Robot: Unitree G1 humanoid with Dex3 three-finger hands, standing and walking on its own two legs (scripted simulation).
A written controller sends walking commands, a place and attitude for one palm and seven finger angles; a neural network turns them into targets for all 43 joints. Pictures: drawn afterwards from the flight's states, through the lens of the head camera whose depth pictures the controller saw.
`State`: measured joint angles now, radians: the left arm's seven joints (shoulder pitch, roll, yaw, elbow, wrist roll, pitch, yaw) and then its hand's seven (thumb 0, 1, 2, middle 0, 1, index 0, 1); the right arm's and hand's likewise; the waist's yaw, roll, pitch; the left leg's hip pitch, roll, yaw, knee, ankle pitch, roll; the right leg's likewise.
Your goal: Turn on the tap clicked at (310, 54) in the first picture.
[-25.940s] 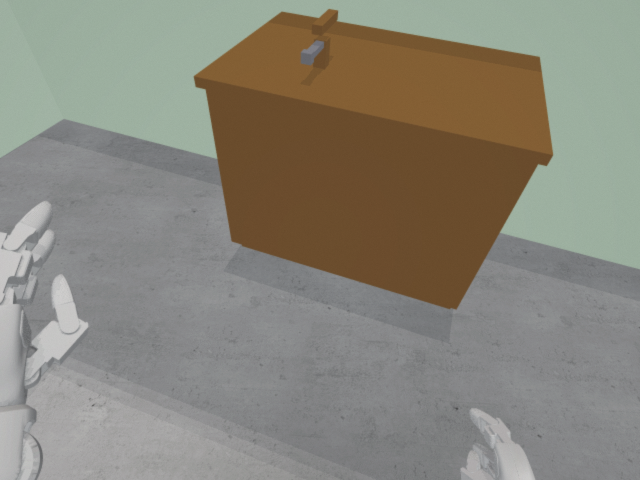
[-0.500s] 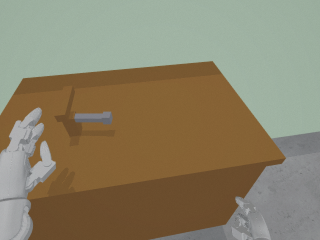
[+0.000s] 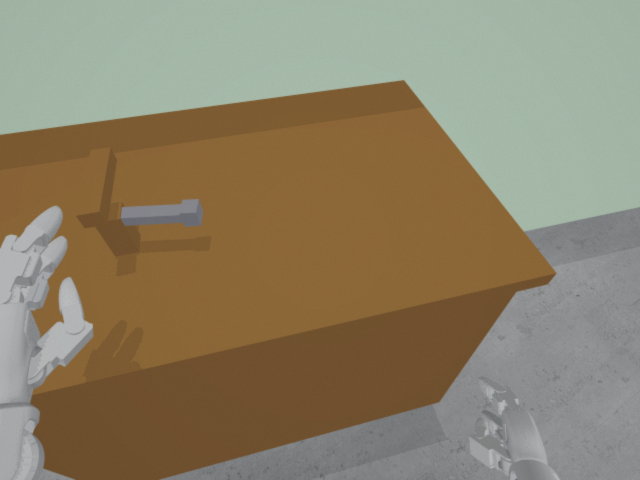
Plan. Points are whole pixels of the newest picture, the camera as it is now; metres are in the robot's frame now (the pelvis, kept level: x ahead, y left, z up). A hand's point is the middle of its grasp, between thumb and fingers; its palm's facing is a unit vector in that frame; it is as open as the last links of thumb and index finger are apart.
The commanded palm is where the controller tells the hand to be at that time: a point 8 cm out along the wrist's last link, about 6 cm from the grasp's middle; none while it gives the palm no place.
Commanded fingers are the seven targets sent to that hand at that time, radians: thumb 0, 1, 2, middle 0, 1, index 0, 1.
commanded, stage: step back with the hand held close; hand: left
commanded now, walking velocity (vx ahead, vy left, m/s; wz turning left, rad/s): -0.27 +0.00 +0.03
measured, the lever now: (191, 212) +0.44 +0.24 +0.07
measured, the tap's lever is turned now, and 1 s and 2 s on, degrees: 80 80 80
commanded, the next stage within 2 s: stop stepping back and stand still in 1.18 s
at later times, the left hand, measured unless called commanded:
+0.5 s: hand (33, 407) +0.14 +0.25 +0.15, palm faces +0.42 -0.83 -0.37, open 7.5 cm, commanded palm +0.09 +0.29 +0.17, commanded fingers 0.00 0.90 0.90 -0.20 -0.30 -0.20 -0.30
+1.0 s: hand (15, 474) +0.10 +0.23 +0.16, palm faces +0.37 -0.85 -0.37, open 7.4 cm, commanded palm +0.04 +0.29 +0.17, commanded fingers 0.00 0.90 0.90 -0.20 -0.30 -0.20 -0.30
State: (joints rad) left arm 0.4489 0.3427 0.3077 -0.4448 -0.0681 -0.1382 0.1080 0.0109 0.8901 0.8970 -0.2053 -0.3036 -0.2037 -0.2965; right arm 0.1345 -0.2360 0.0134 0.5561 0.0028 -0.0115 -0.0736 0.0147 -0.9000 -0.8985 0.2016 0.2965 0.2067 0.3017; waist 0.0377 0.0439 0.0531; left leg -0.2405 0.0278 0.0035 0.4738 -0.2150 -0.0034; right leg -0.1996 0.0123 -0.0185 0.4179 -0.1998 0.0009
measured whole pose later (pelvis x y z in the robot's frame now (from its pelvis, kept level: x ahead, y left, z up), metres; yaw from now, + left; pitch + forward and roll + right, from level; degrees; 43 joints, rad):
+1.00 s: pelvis -0.11 +0.00 -0.01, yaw +3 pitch +3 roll +0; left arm 0.50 0.37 0.32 -0.59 -0.04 -0.21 0.14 0.01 0.88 0.90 -0.21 -0.30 -0.21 -0.30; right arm 0.16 -0.19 0.02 0.58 0.00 -0.03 -0.08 0.02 -0.90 -0.90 0.20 0.30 0.21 0.30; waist -0.01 -0.04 0.01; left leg -0.37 0.02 0.00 0.64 -0.23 -0.01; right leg -0.37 0.01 0.01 0.56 -0.23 0.00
